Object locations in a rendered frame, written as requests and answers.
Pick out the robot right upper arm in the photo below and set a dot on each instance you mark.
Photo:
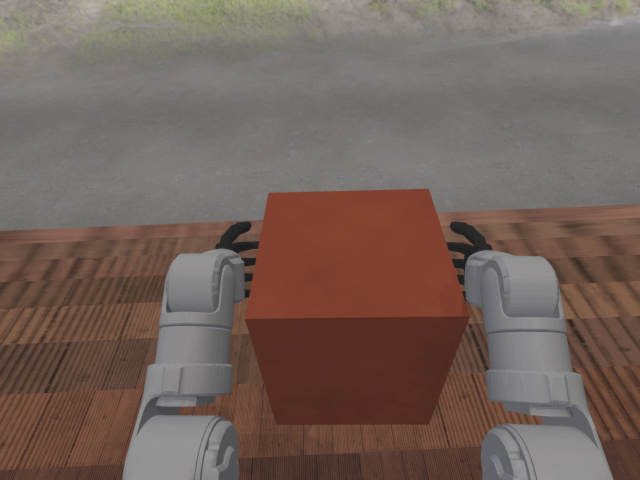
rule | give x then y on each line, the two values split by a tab
540	452

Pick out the right robot forearm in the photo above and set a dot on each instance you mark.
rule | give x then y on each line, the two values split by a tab
530	365

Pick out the left robot forearm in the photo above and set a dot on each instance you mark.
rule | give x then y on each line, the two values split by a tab
191	365

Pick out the robot right hand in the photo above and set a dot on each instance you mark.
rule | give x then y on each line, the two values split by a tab
474	237

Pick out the robot left hand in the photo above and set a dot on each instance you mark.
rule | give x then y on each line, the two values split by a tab
226	243

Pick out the robot left upper arm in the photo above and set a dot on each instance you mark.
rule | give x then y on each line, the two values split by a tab
184	447

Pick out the carton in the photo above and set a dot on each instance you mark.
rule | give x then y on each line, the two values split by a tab
355	310

